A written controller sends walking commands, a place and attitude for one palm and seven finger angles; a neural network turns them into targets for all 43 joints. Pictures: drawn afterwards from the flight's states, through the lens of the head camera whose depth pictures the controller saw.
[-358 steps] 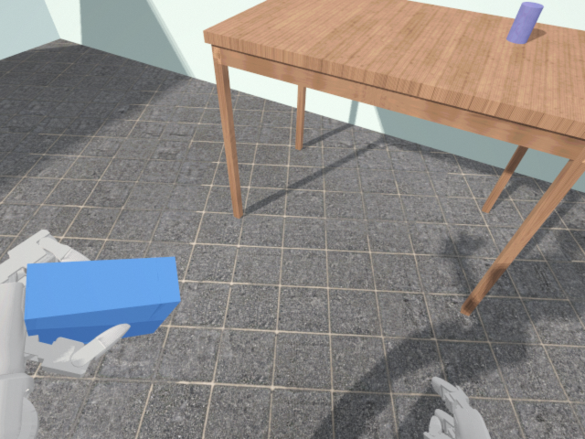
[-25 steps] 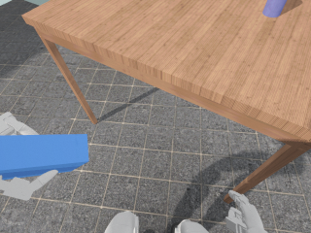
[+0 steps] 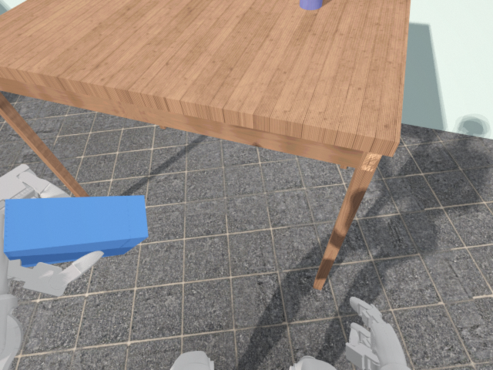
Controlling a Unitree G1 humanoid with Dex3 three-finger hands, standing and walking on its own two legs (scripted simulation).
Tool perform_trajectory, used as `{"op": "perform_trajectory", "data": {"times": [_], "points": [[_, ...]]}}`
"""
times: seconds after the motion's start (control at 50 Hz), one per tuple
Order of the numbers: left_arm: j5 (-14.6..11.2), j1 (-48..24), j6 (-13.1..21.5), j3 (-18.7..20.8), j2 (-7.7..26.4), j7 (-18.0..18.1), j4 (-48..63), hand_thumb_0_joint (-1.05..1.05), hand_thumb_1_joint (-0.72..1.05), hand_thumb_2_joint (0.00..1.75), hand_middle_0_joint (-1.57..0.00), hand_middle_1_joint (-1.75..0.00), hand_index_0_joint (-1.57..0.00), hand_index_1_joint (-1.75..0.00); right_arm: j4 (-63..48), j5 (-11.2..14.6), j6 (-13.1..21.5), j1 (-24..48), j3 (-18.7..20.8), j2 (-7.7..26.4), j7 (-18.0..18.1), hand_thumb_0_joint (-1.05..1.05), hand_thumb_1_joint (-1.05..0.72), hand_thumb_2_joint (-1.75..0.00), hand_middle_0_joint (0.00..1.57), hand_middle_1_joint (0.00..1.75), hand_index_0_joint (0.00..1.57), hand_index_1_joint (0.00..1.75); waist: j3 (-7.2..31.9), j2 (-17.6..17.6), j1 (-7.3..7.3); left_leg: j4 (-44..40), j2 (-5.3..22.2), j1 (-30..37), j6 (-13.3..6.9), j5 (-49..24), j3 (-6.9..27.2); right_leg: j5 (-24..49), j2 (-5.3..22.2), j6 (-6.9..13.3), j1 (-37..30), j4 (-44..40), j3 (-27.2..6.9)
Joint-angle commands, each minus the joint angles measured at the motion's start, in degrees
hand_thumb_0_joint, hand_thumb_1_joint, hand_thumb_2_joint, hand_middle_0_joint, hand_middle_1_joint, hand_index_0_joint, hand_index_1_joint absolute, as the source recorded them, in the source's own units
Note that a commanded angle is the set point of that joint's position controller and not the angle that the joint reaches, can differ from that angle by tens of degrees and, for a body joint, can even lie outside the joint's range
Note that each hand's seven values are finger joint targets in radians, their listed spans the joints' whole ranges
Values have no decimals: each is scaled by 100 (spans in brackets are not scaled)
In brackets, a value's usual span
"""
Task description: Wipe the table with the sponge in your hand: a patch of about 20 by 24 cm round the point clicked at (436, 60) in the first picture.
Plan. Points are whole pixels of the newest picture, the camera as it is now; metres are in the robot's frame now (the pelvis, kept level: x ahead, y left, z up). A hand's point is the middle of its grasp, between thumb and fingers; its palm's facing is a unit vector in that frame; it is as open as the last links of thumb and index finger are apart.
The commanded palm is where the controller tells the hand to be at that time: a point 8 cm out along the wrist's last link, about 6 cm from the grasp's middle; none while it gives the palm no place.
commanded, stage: turn to face it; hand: left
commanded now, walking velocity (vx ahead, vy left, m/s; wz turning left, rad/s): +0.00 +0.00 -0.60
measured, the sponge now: (97, 231) +0.24 +0.20 +0.16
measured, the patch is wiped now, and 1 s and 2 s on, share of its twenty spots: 0.00 0.00 0.00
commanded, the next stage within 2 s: take the last steps up to it in 1.02 s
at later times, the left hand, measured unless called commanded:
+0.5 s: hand (127, 247) +0.21 +0.14 +0.19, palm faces +0.11 -0.88 -0.47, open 9.3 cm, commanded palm +0.16 +0.20 +0.20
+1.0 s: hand (240, 273) +0.19 +0.02 +0.20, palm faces -0.16 -0.83 -0.53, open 9.3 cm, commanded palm +0.16 +0.10 +0.20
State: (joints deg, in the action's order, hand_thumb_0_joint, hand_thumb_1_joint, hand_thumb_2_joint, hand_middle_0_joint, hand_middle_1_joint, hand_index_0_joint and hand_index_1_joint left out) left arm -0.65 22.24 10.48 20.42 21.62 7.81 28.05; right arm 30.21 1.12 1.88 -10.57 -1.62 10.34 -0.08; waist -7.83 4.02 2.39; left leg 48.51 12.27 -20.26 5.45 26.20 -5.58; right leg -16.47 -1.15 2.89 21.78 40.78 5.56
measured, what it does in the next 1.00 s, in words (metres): walks backwards, turning right: left foot, then right foot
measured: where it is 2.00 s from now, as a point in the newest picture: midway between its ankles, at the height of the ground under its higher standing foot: outside the picture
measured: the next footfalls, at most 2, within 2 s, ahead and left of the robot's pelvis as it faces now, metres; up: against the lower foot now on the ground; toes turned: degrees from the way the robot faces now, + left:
left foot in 0.42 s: -0.01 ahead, +0.13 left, +0.00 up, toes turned -11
right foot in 0.66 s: -0.05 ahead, -0.17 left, +0.00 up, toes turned -27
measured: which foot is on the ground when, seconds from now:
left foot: up 0.00-0.40, down 0.42-0.66, up 0.68-1.00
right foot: down 0.00-0.44, up 0.46-0.64, down 0.66-1.00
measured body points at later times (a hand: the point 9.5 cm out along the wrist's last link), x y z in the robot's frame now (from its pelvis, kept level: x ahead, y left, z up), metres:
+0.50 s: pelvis -0.07 -0.02 +0.02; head -0.03 -0.03 +0.46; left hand +0.20 +0.19 +0.21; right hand +0.04 -0.31 -0.06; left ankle -0.05 +0.14 -0.71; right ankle +0.01 -0.08 -0.68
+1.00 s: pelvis -0.12 -0.06 +0.02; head -0.07 -0.08 +0.47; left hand +0.19 +0.07 +0.22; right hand -0.13 -0.36 -0.07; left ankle -0.07 +0.06 -0.71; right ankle -0.08 -0.15 -0.71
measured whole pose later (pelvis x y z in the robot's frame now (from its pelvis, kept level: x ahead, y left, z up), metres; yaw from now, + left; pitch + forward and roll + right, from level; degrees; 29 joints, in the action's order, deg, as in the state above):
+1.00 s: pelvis -0.12 -0.06 +0.02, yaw -32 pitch +2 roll +1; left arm -1.9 32.2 12.7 24.2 26.3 8.2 34.8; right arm 31.8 0.5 -1.8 -10.4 1.5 14.9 1.3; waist -4.3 -2.5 -1.9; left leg 33.5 1.0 -15.9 1.9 23.0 -3.4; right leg -6.1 -5.7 4.9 22.7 27.4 -2.7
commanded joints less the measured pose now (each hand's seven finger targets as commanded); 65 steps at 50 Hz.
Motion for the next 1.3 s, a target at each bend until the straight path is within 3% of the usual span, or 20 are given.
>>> {"op": "perform_trajectory", "data": {"times": [0.0,0.08,0.34,0.38,0.42,0.44,0.52,0.6,0.62,0.64,0.66,0.68,0.74,0.94,0.98,1.04,1.1,1.18,1.24,1.28], "points": [[-319,337,350,1165,1368,176,1554,0,10,130,-120,-160,-120,-160,-804,-38,18,563,304,568,55,0,-90,-90,20,30,20,30,1519,-1179,-38,2505,-657,-1373,-4,21,871,1439,1765,575,-1636,-2062,-3199],[-354,737,482,1247,1262,214,1761,0,10,130,-120,-160,-120,-160,-686,-75,-234,644,356,618,21,0,-90,-90,20,30,20,30,1844,-780,-112,1795,-734,-1197,44,-228,740,1625,1474,564,-1838,-2069,-2593],[-240,362,394,753,1075,151,1430,0,10,130,-120,-160,-120,-160,-819,-26,-468,389,434,864,19,0,-90,-90,20,30,20,30,1758,-940,-107,-2070,-1171,1027,-408,21,263,-308,862,193,-599,-2785,-3050],[-237,107,449,712,1098,72,1557,0,10,130,-120,-160,-120,-160,-904,-62,-447,295,499,981,37,0,-90,-90,20,30,20,30,1482,-385,-204,-2930,-569,1676,-768,196,706,-809,341,-186,322,-2210,-2746],[-201,-96,505,983,1327,16,1851,0,10,130,-120,-160,-120,-160,-1019,-61,-289,515,540,965,102,0,-90,-90,20,30,20,30,1212,1221,-84,-3616,1243,1453,-1545,-175,2027,-658,-401,-539,1191,942,-1263],[-120,-111,493,1113,1427,38,1965,0,10,130,-120,-160,-120,-160,-1033,-45,-197,567,510,734,142,0,-90,-90,20,30,20,30,1079,1209,-51,-3611,1498,558,-1681,-551,1806,-781,-150,-572,953,2358,-997],[-165,-85,437,574,856,8,1819,0,10,130,-120,-160,-120,-160,-880,64,51,260,484,844,39,0,-90,-90,20,30,20,30,489,1091,-51,-2787,864,501,-988,-1943,-110,-937,266,-592,611,1036,-334],[-75,-559,406,562,931,94,1454,0,10,130,-120,-160,-120,-160,-762,21,364,70,518,987,57,0,-90,-90,20,30,20,30,972,519,-160,-1293,542,714,-572,-2808,-230,290,-87,-567,-1077,-1083,185],[-15,-591,370,584,1010,116,1259,0,10,130,-120,-160,-120,-160,-738,27,381,57,507,927,60,0,-90,-90,20,30,20,30,1049,-119,-189,-437,198,344,-412,-2155,-315,1198,331,-293,-1452,-1509,-437],[-44,-584,410,829,1278,169,1230,0,10,130,-120,-160,-120,-160,-815,29,383,244,428,732,69,0,-90,-90,20,30,20,30,1152,-1521,-146,756,-522,-623,-149,-134,-404,3239,1388,300,-1923,-1729,-2240],[-162,-254,370,1050,1351,200,1045,0,10,130,-120,-160,-120,-160,-855,43,316,368,485,753,94,0,-90,-90,20,30,20,30,1592,-2222,-17,1634,-787,-787,-132,934,256,2886,1919,526,-1615,-2172,-3320],[-228,-34,387,1090,1407,197,1357,0,10,130,-120,-160,-120,-160,-825,8,216,456,495,729,101,0,-90,-90,20,30,20,30,1631,-1813,-26,2038,-713,-765,-141,679,768,1886,1962,553,-1474,-2285,-3456],[-283,729,519,1213,1260,212,1824,0,10,130,-120,-160,-120,-160,-702,-74,-79,597,282,535,38,0,-90,-90,20,30,20,30,1927,-630,-116,1563,-741,-796,-115,85,736,1732,1555,709,-1795,-1973,-2546],[-214,1072,453,1117,1118,205,1434,0,10,130,-120,-160,-120,-160,-657,-20,-113,314,391,729,137,0,-90,-90,20,30,20,30,1775,-836,-217,-1930,-1008,916,-386,-547,337,556,1220,386,-786,-2248,-2459],[-191,767,454,980,1088,157,1514,0,10,130,-120,-160,-120,-160,-700,-18,-80,310,498,895,207,0,-90,-90,20,30,20,30,1518,-463,-226,-2650,-532,1243,-665,-383,691,-200,787,52,-226,-2064,-2339],[-75,498,495,958,1074,160,1629,0,10,130,-120,-160,-120,-160,-757,-16,65,504,432,846,304,0,-90,-90,20,30,20,30,1178,1292,-124,-3498,1037,346,-1384,-724,1912,-849,-67,-385,58,557,-905],[-46,290,365,472,735,91,1444,0,10,130,-120,-160,-120,-160,-616,12,272,243,508,903,271,0,-90,-90,20,30,20,30,967,886,-147,-2629,711,562,-1219,-2923,742,-853,65,-478,156,627,-448],[39,-230,394,365,786,194,1549,0,10,130,-120,-160,-120,-160,-478,2,488,261,477,953,259,0,-90,-90,20,30,20,30,1148,837,-250,-1932,162,363,-860,-2097,395,-7,109,-409,-1143,-1253,66],[-1,-295,369,675,1111,253,1215,0,10,130,-120,-160,-120,-160,-427,-45,405,286,432,764,289,0,-90,-90,20,30,20,30,1258,-1448,-312,-141,-1012,-755,-429,324,-65,-65,1894,457,-1430,-2385,-2588],[-63,75,371,868,1266,259,1231,0,10,130,-120,-160,-120,-160,-414,-62,306,556,428,759,311,0,-90,-90,20,30,20,30,1003,-1197,-169,1242,-874,-1196,-451,255,602,-1014,2409,846,-1195,-2945,-3432]]}}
